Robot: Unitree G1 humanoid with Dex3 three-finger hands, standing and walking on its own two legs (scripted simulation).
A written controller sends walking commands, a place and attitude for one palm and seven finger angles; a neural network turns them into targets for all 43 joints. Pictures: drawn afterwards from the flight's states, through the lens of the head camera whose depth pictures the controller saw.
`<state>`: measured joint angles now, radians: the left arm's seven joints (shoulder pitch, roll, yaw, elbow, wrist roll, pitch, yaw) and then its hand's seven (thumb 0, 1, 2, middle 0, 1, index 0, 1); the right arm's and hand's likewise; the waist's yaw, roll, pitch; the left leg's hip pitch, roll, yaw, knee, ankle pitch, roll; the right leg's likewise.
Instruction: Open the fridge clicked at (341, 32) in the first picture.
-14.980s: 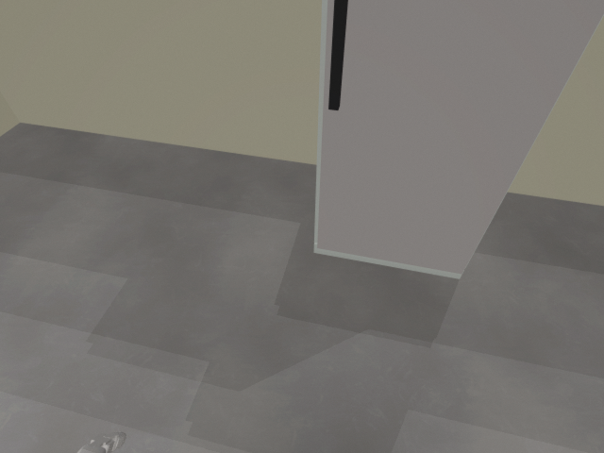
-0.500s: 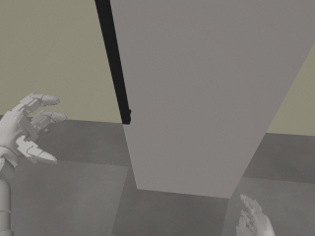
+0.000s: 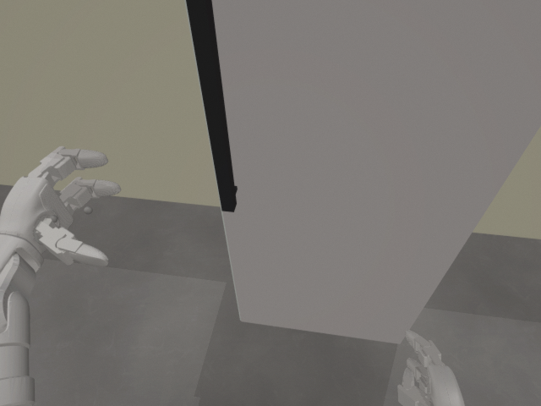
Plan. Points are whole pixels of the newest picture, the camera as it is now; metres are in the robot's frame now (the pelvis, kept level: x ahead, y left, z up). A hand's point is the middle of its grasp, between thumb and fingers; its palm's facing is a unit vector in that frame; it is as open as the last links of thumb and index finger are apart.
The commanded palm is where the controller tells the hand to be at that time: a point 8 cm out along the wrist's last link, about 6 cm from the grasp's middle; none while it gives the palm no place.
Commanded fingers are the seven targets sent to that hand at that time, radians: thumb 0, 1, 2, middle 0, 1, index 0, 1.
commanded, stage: move the hooked fingers beside the handle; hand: left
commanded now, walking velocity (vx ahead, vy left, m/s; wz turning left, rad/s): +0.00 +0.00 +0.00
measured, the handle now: (220, 118) +0.52 +0.16 +0.18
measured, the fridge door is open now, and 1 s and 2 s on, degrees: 0 0 0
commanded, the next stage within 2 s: none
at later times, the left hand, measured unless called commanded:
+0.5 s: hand (132, 179) +0.35 +0.25 +0.18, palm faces +0.03 -1.00 -0.03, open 13.9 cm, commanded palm +0.33 +0.29 +0.18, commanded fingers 0.00 -0.50 0.30 -0.30 -1.20 -0.30 -1.20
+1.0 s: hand (160, 158) +0.41 +0.23 +0.18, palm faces +0.03 -1.00 -0.02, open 14.0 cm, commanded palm +0.39 +0.28 +0.18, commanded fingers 0.00 -0.50 0.30 -0.30 -1.20 -0.30 -1.20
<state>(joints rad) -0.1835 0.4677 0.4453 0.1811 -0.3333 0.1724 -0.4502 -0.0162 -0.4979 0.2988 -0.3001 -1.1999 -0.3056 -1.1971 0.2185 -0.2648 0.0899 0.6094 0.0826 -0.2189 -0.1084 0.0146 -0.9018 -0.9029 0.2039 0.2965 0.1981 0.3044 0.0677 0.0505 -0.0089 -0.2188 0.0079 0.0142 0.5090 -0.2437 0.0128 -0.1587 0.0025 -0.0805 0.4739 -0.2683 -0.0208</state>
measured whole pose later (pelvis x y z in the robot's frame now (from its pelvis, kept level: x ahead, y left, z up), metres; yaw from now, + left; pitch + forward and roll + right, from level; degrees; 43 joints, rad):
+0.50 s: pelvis +0.01 +0.00 +0.00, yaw -1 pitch -1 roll +0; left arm -0.37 0.44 0.37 0.34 -0.27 0.18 -0.36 -0.02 -0.50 0.30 -0.30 -1.20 -0.31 -1.20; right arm 0.23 -0.27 0.09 0.63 0.08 -0.16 -0.11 0.01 -0.90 -0.90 0.20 0.30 0.20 0.30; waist 0.03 0.04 -0.02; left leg -0.23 0.00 0.03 0.47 -0.23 0.01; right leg -0.18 0.00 -0.07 0.46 -0.26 -0.02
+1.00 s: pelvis +0.01 -0.01 +0.00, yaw -1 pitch +2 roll +0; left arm -0.59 0.49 0.37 0.66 -0.22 0.10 -0.35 -0.02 -0.50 0.30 -0.30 -1.20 -0.30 -1.20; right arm 0.27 -0.29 0.06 0.64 0.08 -0.13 -0.10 0.01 -0.90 -0.90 0.20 0.30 0.20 0.30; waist -0.02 0.04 -0.03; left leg -0.30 0.02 0.03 0.51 -0.25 0.00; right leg -0.26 0.01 -0.06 0.49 -0.27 -0.03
